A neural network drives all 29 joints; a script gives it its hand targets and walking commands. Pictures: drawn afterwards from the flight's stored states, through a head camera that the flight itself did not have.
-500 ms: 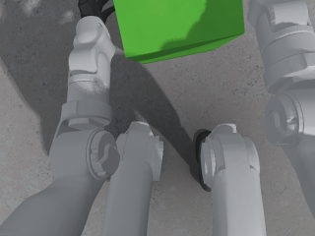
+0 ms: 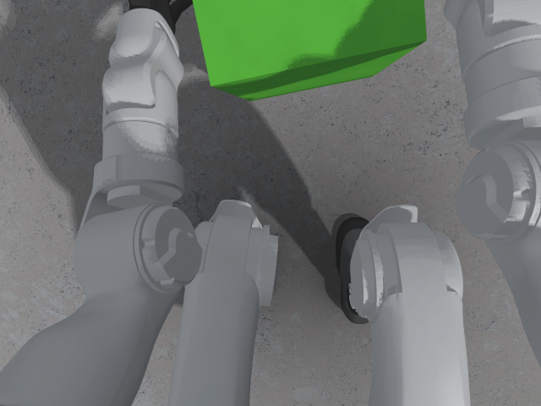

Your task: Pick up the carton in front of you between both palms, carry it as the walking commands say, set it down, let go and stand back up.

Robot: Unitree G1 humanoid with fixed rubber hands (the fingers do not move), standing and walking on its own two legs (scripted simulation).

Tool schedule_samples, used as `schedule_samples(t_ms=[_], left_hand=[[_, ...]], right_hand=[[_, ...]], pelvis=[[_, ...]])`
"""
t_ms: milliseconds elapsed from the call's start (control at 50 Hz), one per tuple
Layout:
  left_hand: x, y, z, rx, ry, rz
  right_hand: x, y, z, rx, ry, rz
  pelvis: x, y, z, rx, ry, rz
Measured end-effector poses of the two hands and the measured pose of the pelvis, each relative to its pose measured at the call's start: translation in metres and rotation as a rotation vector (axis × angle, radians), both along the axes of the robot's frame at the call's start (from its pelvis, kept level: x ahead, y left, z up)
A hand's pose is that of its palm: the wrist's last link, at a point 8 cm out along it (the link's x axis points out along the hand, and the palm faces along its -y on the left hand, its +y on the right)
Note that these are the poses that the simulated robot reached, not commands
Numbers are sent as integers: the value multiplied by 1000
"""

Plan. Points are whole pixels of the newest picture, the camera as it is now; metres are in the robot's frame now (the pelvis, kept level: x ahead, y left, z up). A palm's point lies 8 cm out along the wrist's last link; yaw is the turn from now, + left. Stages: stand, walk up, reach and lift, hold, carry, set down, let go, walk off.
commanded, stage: set down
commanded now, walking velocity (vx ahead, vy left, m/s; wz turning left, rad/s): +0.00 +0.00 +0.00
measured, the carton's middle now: out of the picture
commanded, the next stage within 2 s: let go in 1.62 s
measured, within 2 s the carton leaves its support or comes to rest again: neither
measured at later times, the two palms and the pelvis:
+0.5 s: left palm (139, 35) +0.53 +0.19 -0.20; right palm out of the picture +0.56 -0.19 -0.21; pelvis +0.00 +0.00 +0.00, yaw +0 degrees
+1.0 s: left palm out of the picture +0.55 +0.19 -0.04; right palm out of the picture +0.59 -0.19 -0.04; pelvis +0.00 +0.00 +0.06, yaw +2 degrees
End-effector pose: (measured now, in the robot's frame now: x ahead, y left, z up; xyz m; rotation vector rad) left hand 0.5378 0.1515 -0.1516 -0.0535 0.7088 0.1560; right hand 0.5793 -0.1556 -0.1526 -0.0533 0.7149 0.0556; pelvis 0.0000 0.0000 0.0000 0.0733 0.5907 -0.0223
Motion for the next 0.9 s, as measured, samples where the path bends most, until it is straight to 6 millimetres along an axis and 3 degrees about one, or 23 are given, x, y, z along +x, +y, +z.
schedule_samples(t_ms=[320, 380, 460, 520, 620, 700, 820, 900], left_hand=[[7, 5, -10, 12, -1, -20], [0, 7, -25, 50, 48, -37], [-12, 29, -43, 95, 84, 26], [-8, 43, -43, 101, 57, 53], [4, 40, -29, 81, 10, 46], [7, 35, -7, 66, -19, 66], [2, 39, 43, 76, -48, 94], [2, 44, 80, 87, -50, 103]], right_hand=[[4, -1, -10, 17, -18, 12], [-3, -4, -26, -24, 16, 20], [-20, -22, -55, -71, 63, -44], [-18, -35, -57, -88, 38, -76], [6, -43, -26, -84, -59, -89], [18, -35, 6, -87, -85, -54], [17, -15, 50, -68, -70, -20], [15, -15, 81, -62, -63, -40]], pelvis=[[2, 0, -4, 0, -21, 1], [3, 1, -3, -1, -23, 0], [5, 2, -2, -9, -20, 1], [4, 3, -6, -18, -13, 16], [0, 4, -13, -18, -31, 27], [-4, 3, -11, -14, -37, 27], [-7, 1, 14, -12, 2, 29], [-7, 2, 38, -17, 49, 38]])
